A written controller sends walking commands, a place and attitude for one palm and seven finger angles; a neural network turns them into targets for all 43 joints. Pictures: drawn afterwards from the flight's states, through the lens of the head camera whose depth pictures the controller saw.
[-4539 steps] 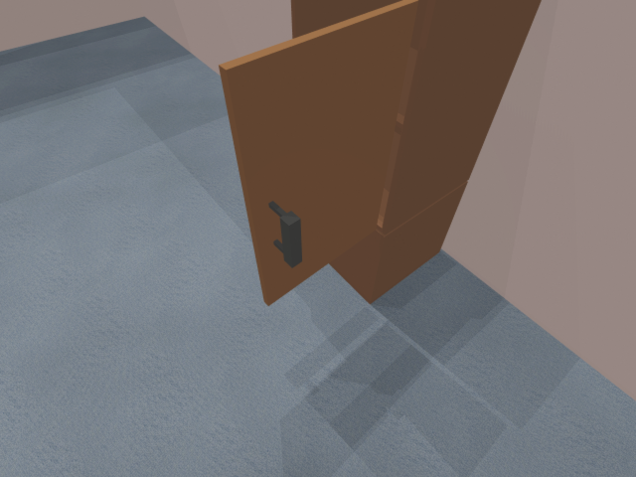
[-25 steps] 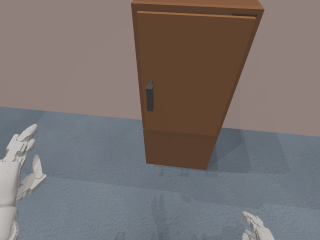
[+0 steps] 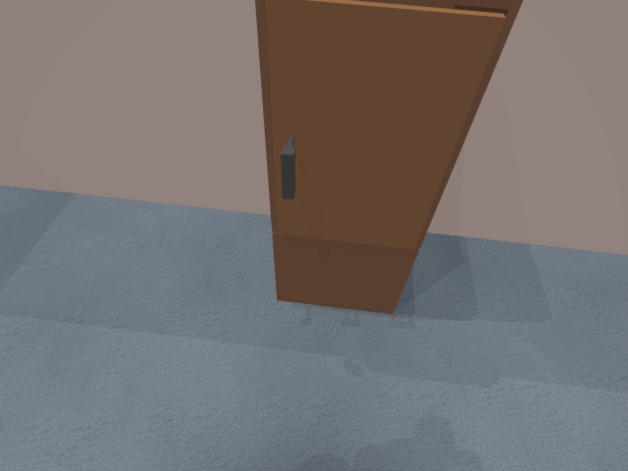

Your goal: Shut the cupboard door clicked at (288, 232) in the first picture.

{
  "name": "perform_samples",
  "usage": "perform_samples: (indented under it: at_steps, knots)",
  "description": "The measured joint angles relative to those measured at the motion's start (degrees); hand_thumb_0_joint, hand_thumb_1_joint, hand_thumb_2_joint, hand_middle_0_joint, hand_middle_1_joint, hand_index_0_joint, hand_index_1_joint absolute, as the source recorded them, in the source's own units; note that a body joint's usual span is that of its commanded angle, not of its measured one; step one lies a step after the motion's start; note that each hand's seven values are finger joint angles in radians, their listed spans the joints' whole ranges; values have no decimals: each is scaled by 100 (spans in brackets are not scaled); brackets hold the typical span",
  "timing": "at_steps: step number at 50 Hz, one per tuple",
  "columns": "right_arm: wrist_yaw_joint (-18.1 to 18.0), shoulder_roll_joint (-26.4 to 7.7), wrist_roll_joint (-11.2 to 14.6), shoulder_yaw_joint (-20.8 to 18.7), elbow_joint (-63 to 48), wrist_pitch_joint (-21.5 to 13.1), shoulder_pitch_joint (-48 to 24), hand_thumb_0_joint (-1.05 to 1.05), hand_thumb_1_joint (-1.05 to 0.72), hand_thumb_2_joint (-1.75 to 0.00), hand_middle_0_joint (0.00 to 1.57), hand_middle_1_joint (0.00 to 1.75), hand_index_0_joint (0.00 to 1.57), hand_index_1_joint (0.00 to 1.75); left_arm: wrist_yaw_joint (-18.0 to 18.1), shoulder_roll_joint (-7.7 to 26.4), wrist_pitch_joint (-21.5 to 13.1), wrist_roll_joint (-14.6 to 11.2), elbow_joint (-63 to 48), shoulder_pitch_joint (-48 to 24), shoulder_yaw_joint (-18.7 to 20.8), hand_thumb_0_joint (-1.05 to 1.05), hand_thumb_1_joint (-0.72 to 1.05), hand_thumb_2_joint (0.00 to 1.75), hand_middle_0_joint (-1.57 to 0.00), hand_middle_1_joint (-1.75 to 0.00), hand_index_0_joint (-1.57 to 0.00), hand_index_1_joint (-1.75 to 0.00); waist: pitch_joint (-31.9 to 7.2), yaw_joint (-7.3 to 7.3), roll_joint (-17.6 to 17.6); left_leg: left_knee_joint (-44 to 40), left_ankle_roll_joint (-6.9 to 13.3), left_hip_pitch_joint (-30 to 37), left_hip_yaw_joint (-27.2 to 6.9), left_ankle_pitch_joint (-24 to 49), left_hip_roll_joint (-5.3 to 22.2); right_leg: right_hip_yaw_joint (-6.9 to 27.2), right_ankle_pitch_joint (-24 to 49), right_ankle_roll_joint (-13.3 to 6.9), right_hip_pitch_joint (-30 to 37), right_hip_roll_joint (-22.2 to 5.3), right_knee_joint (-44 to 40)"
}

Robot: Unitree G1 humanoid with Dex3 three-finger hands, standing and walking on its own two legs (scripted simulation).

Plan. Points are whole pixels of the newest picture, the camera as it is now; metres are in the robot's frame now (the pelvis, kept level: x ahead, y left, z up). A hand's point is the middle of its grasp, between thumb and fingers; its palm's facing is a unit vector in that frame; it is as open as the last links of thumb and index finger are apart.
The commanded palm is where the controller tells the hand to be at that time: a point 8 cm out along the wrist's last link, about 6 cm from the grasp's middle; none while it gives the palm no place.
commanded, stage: let the arm hang, fingers relaxed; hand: left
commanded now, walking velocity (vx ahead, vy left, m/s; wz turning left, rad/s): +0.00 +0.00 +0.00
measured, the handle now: (290, 167) +0.72 +0.10 -0.08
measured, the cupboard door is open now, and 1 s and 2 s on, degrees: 0 0 0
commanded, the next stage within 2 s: look to check the result in 0.54 s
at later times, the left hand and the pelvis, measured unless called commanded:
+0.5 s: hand out of the picture -0.01 +0.15 -0.18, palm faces +0.04 -0.99 -0.14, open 7.4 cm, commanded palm none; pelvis +0.00 +0.00 +0.00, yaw +0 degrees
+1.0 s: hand out of the picture -0.03 +0.16 -0.17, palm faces +0.03 -0.99 -0.17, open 7.4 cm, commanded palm none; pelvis +0.01 +0.00 +0.00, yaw -1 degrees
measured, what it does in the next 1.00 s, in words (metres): stands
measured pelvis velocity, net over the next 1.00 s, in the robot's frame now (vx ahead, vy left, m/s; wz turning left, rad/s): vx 0.01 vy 0.00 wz -0.02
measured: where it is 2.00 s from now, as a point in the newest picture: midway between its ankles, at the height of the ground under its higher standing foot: outside the picture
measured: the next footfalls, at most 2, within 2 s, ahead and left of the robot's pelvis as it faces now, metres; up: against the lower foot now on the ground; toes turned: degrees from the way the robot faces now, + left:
none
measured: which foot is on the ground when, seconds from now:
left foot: down 0.00-1.00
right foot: down 0.00-1.00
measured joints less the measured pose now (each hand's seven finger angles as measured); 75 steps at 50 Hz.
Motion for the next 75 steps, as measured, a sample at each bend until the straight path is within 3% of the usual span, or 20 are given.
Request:
perform_samples:
  at_steps: [10,19,40,75]
  knots:
    - [0,243,-8,-12,35,-64,-133,1,-91,-90,20,30,21,30,80,-198,-102,19,-22,-191,9,0,91,90,-20,-30,-19,-30,-226,-41,101,-72,33,107,79,27,-58,70,-43,35,11,-71,95]
    - [1,176,-26,-62,23,-102,-133,1,-92,-90,20,30,21,30,79,-296,-169,34,-239,-505,20,0,91,90,-20,-30,-19,-30,-355,-70,20,-75,35,109,90,27,-74,81,-69,41,-13,-89,143]
    - [-11,118,-2,-56,26,-127,-190,0,-91,-90,20,30,20,30,76,-129,-141,18,-112,-417,49,0,91,90,-20,-30,-19,-30,-147,-64,9,-192,20,218,114,26,-59,108,-18,38,113,-71,-45]
    - [-38,70,6,-15,97,-182,-403,1,-91,-90,20,30,20,30,85,-156,-196,5,-132,-655,26,0,91,90,-20,-30,-20,-30,-97,-46,-42,-244,-44,413,97,-150,-57,90,-118,-3,387,-62,-260]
